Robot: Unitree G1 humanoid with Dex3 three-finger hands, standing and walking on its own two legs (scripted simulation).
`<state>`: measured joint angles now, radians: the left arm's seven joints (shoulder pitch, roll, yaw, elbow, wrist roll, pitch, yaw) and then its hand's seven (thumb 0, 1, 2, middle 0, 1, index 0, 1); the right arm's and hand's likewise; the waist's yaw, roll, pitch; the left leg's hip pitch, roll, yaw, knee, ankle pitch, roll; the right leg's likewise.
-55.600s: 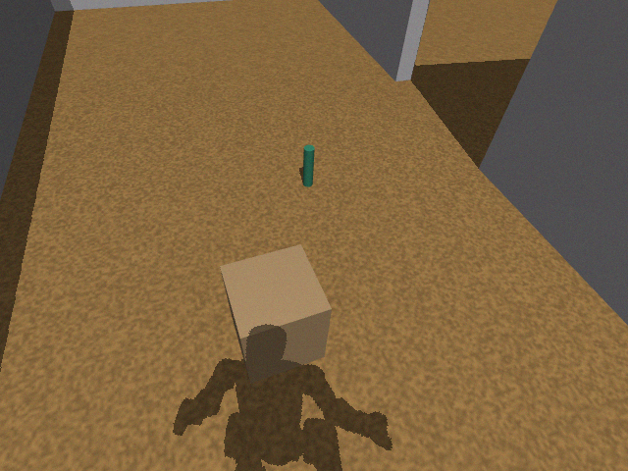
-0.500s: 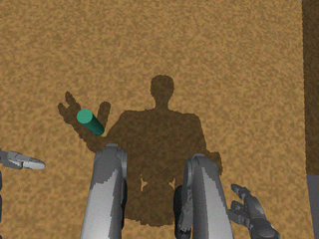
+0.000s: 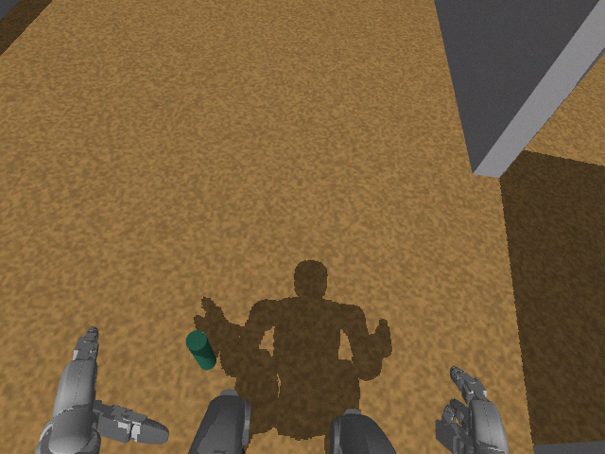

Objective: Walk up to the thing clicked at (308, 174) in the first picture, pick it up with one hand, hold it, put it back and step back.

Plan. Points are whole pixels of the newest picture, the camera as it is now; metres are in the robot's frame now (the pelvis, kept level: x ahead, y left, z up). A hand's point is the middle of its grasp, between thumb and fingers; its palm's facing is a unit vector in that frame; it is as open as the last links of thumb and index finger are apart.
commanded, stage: home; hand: left
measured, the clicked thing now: (202, 351) +0.37 +0.23 -0.55
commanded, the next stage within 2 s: none
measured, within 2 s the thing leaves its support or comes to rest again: neither
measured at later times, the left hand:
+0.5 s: hand (136, 396) +0.19 +0.19 +0.00, palm faces +0.13 -0.95 -0.28, open 17.5 cm
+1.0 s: hand (147, 406) +0.18 +0.17 +0.01, palm faces +0.12 -0.95 -0.28, open 17.6 cm
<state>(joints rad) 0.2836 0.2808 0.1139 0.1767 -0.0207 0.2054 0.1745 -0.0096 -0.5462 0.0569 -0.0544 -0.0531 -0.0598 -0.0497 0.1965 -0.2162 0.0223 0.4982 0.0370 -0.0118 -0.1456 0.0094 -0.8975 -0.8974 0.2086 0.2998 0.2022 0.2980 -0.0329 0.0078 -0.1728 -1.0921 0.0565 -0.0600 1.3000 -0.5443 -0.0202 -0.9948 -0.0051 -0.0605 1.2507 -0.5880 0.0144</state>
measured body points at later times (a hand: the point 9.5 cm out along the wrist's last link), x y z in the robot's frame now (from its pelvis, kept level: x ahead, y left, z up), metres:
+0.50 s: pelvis +0.03 +0.00 +0.06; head +0.06 +0.01 +0.51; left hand +0.18 +0.24 +0.02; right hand +0.20 -0.23 -0.01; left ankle +0.04 +0.13 -0.62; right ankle +0.01 -0.13 -0.62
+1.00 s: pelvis +0.02 -0.01 +0.06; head +0.04 -0.01 +0.51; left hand +0.17 +0.22 +0.03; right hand +0.18 -0.25 -0.01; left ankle +0.04 +0.13 -0.62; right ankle +0.01 -0.13 -0.62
